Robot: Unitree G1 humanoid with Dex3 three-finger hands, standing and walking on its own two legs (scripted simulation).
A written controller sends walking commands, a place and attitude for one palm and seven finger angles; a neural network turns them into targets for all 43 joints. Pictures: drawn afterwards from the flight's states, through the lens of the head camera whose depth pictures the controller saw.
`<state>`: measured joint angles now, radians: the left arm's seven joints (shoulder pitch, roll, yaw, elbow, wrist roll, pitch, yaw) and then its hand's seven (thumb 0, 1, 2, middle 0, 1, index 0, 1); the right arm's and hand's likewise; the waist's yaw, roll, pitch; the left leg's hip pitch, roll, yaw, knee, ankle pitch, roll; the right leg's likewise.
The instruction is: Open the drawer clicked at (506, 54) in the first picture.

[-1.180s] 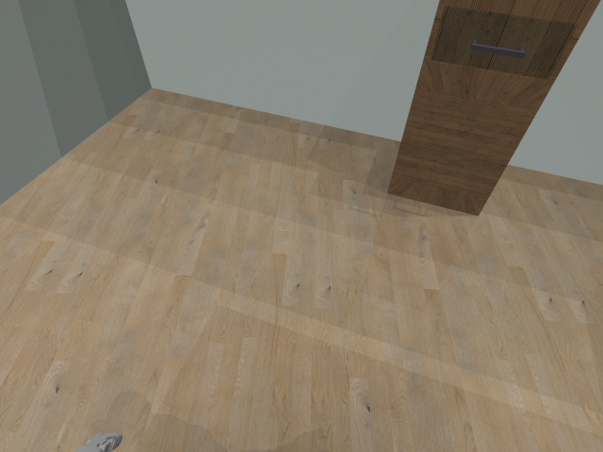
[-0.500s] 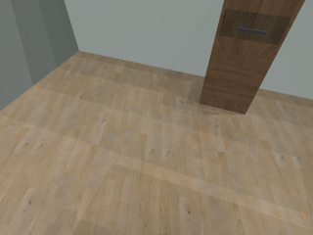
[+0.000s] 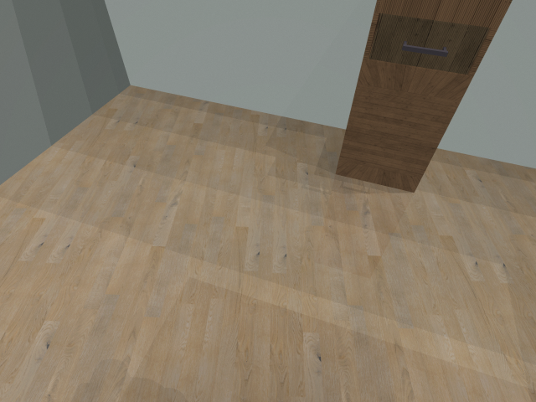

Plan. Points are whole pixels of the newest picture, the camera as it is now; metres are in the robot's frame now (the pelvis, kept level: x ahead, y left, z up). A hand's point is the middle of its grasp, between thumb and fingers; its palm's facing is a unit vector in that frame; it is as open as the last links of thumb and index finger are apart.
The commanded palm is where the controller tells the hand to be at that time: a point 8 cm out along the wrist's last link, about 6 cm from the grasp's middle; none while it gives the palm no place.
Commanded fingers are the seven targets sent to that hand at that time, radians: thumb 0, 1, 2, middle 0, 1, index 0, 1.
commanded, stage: look at it before walking up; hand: left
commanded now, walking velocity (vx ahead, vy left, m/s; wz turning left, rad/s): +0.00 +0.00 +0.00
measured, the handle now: (424, 48) +1.35 -0.54 -0.02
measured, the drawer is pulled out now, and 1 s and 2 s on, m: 0.00 0.00 0.00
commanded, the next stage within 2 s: walk to a spot facing it in 0.46 s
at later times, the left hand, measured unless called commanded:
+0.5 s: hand out of the picture +0.08 +0.25 -0.16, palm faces -0.03 -0.94 -0.34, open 7.4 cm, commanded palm none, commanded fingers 0.00 0.90 0.90 -0.20 -0.30 -0.20 -0.30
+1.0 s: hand out of the picture +0.06 +0.17 -0.18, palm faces -0.16 -0.94 -0.29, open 7.4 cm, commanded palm none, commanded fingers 0.00 0.90 0.90 -0.20 -0.30 -0.20 -0.30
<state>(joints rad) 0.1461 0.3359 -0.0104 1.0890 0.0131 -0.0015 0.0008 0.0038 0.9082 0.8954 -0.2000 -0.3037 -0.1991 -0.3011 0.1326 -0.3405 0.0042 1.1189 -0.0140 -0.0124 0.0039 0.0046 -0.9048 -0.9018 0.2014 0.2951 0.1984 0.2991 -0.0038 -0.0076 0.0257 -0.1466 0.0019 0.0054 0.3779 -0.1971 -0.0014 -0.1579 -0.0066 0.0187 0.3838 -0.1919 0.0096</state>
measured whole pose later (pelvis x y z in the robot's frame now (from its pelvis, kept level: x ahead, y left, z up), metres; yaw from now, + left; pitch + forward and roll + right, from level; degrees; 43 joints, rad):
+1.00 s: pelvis -0.01 -0.03 -0.03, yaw -11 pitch -1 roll +1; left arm 0.25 0.21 0.03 0.96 0.03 0.04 0.00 0.00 0.91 0.90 -0.20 -0.30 -0.20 -0.30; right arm 0.14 -0.24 -0.04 0.98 -0.01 0.05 -0.02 0.00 -0.91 -0.90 0.20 0.30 0.20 0.30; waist 0.03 0.04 0.10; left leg -0.36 0.07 0.07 0.90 -0.49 -0.04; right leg -0.34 0.03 -0.02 0.70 -0.34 -0.05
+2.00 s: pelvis +0.20 -0.06 -0.02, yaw -46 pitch +1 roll -3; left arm 0.10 0.19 0.06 0.95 0.04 0.04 -0.05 0.01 0.92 0.90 -0.19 -0.30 -0.19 -0.30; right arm 0.57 -0.10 0.00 1.12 -0.03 -0.07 -0.04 0.00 -0.91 -0.90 0.20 0.29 0.20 0.30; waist -0.06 -0.03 0.09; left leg 0.13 0.07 0.35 0.36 -0.50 -0.01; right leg -0.56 0.00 -0.17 0.78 -0.24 -0.04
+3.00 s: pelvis +0.48 -0.45 -0.04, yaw -74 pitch +0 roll +1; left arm 0.14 0.20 0.08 0.94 0.03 -0.03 -0.04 0.00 0.91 0.90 -0.19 -0.30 -0.19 -0.30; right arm 0.40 -0.19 -0.06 1.07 -0.03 -0.02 0.00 0.00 -0.91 -0.90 0.20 0.29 0.20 0.30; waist -0.02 0.03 0.10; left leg -0.08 0.23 0.29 0.87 -0.52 -0.08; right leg -0.49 -0.04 -0.15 0.71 -0.21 -0.08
